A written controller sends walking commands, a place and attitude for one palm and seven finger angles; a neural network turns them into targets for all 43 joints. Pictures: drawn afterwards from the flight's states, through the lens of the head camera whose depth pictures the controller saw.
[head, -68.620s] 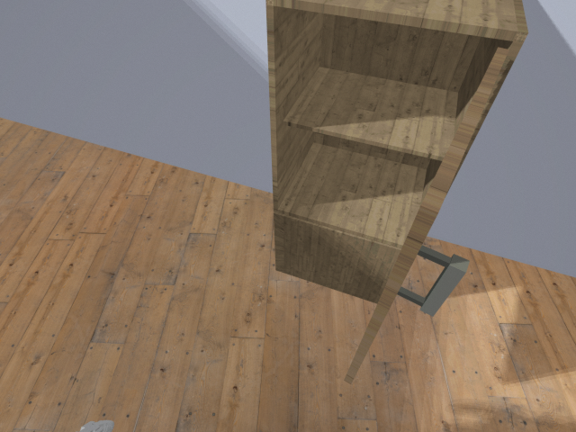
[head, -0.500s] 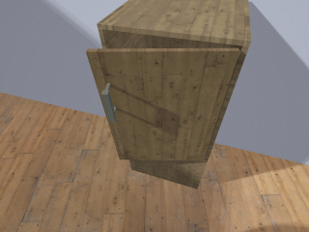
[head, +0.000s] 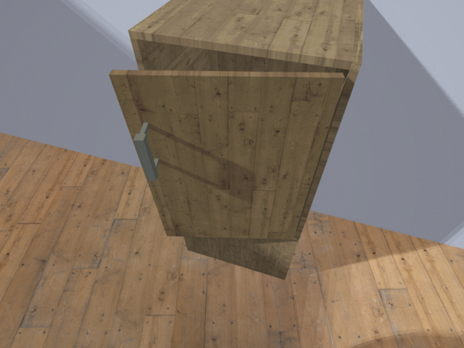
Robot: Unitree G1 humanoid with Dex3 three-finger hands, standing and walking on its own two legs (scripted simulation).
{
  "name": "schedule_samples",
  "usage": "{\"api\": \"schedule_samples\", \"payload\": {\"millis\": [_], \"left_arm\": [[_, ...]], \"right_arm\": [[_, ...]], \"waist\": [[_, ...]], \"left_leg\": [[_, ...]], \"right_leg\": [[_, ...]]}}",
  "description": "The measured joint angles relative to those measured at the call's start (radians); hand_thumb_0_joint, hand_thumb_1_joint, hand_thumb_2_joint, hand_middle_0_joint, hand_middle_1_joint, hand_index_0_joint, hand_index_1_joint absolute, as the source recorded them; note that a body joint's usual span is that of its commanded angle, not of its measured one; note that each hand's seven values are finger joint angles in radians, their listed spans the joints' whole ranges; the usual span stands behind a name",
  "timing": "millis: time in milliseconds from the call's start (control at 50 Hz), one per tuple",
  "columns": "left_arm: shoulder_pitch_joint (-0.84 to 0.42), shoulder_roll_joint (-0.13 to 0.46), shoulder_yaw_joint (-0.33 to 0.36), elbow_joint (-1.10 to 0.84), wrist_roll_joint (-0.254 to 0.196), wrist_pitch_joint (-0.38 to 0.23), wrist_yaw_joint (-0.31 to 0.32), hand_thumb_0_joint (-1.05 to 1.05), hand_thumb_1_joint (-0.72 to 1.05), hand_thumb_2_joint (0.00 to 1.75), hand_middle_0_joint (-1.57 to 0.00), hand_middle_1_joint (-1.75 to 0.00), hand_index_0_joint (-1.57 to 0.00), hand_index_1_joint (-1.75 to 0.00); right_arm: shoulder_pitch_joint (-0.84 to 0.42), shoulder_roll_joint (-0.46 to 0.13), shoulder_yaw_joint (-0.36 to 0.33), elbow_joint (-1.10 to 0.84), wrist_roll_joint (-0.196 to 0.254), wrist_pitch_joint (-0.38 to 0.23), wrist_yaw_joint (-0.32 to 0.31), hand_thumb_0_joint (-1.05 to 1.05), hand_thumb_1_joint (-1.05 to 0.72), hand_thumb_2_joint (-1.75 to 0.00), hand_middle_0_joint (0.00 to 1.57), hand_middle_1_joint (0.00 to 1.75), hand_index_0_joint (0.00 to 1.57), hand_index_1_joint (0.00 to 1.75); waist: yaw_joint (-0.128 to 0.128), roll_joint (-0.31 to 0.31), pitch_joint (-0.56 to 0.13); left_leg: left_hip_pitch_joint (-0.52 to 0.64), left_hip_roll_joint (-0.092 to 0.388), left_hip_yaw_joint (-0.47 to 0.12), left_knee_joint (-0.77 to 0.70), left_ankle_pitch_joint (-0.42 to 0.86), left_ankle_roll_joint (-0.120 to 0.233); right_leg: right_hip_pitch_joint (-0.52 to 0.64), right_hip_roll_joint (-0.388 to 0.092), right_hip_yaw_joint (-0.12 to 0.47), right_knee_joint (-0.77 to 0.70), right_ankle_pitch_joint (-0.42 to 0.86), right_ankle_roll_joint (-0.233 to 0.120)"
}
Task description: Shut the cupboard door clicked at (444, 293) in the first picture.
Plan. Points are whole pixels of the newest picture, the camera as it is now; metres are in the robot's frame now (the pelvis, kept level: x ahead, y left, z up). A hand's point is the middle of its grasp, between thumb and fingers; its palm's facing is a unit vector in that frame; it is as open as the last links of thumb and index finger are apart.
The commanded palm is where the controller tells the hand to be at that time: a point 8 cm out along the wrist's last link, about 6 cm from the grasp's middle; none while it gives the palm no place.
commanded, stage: come to a stop and stand still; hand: left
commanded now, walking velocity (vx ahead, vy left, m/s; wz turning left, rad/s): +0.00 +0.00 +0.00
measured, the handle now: (149, 152) +0.49 +0.21 +0.05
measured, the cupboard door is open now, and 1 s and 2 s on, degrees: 16 16 16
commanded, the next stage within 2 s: look again from close up in 0.32 s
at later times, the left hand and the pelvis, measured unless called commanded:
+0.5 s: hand out of the picture +0.00 +0.16 -0.17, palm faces +0.04 -0.98 -0.18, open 7.4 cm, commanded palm none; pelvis +0.00 -0.01 +0.00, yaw +1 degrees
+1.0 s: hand out of the picture -0.01 +0.15 -0.17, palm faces +0.05 -0.98 -0.18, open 7.4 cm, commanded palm none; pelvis +0.00 -0.01 +0.00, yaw +1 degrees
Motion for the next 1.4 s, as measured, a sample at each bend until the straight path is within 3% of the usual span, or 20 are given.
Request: {"api": "schedule_samples", "payload": {"millis": [1060,1240,1280,1320,1400], "left_arm": [[0.026,-0.028,0.016,0.02,0.004,-0.005,0.002,0.01,0.91,0.9,-0.19,-0.3,-0.2,-0.3],[0.069,-0.036,0.037,0.002,0.012,0.004,-0.011,0.0,0.91,0.9,-0.19,-0.3,-0.2,-0.3],[0.081,-0.04,0.037,0.004,0.014,-0.007,-0.004,0.0,0.9,0.9,-0.2,-0.3,-0.2,-0.3],[0.09,-0.047,0.025,0.013,0.018,-0.03,0.007,0.0,0.9,0.9,-0.2,-0.3,-0.2,-0.3],[0.085,-0.031,0.007,0.037,0.008,-0.024,0.016,0.0,0.9,0.9,-0.2,-0.3,-0.2,-0.3]], "right_arm": [[0.001,0.038,-0.002,0.029,-0.002,-0.006,-0.012,0.01,-0.91,-0.9,0.2,0.3,0.2,0.3],[0.05,0.028,-0.013,0.015,-0.014,0.011,0.001,0.01,-0.91,-0.9,0.2,0.3,0.2,0.3],[0.055,0.019,-0.012,0.012,-0.017,0.013,0.004,0.01,-0.91,-0.9,0.2,0.3,0.2,0.3],[0.039,0.002,-0.007,-0.004,-0.013,0.015,0.006,0.01,-0.91,-0.9,0.2,0.3,0.2,0.3],[0.02,0.002,-0.001,-0.032,-0.001,-0.018,-0.009,0.01,-0.91,-0.9,0.19,0.3,0.2,0.3]], "waist": [[0.013,-0.012,0.003],[0.025,-0.017,-0.019],[0.029,-0.013,-0.019],[0.02,0.004,-0.004],[0.001,-0.015,-0.005]], "left_leg": [[0.02,0.014,-0.016,-0.025,0.01,-0.015],[-0.013,0.014,-0.023,0.076,-0.069,0.002],[-0.028,0.015,-0.029,0.115,-0.088,0.002],[-0.042,0.021,-0.036,0.157,-0.115,0.003],[-0.022,-0.008,-0.021,0.156,-0.123,0.028]], "right_leg": [[0.027,0.014,-0.016,-0.03,0.007,-0.015],[0.01,0.014,-0.018,0.038,-0.052,-0.019],[0.007,0.017,-0.018,0.05,-0.06,-0.005],[0.006,0.025,-0.015,0.055,-0.061,0.007],[0.009,-0.003,-0.001,0.087,-0.079,0.02]]}}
